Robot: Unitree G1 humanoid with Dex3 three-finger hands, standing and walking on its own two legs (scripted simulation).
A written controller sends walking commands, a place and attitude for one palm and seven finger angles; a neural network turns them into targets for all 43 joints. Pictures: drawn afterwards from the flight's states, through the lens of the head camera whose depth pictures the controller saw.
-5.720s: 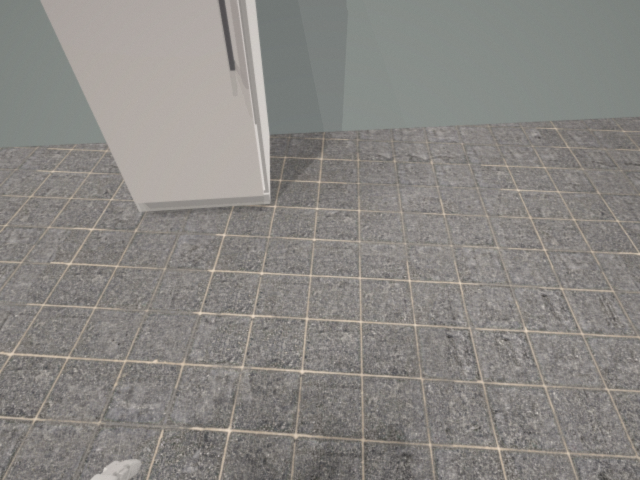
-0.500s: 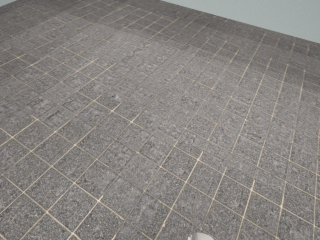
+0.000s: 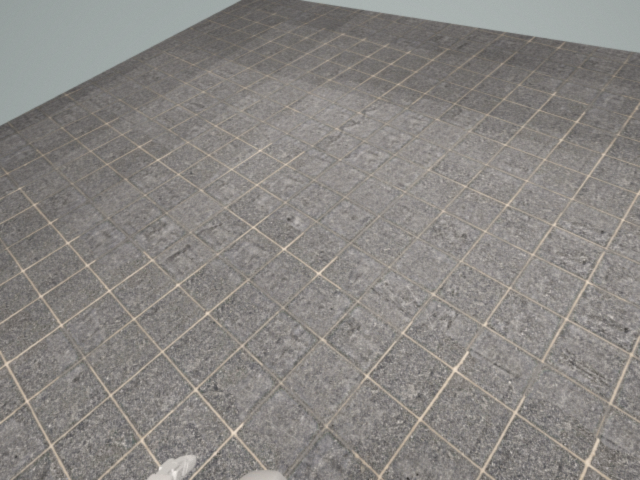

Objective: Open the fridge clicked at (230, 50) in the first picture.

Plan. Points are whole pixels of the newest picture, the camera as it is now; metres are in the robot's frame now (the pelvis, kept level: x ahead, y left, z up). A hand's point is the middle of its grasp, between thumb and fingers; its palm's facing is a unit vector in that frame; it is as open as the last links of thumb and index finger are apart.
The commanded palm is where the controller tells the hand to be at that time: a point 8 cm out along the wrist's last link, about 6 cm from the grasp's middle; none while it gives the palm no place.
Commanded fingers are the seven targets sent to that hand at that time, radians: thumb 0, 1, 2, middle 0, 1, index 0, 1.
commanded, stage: walk to a spot facing it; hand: right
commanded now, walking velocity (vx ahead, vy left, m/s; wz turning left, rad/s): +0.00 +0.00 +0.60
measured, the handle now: out of the picture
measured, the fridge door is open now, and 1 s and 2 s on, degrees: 0 0 0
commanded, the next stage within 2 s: turn to face it in 0.40 s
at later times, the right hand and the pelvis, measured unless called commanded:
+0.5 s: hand (395, 391) +0.28 -0.10 -0.17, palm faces -0.34 +0.92 -0.21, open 7.3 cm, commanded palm none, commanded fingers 0.00 -0.90 -0.90 0.20 0.30 0.20 0.30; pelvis +0.08 +0.03 -0.02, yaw +17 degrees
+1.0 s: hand (448, 447) +0.21 -0.17 -0.19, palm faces -0.07 +0.98 -0.20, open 7.3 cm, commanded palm none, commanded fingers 0.00 -0.90 -0.90 0.20 0.30 0.20 0.30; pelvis +0.11 +0.01 -0.02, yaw +7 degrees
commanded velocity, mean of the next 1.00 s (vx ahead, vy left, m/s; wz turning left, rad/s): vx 0.00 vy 0.00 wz -0.04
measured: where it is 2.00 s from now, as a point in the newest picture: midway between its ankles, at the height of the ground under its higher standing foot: outside the picture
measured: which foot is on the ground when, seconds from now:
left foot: up 0.00-0.46, down 0.48-0.92, up 0.94-1.00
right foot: down 0.00-0.48, up 0.50-0.88, down 0.90-1.00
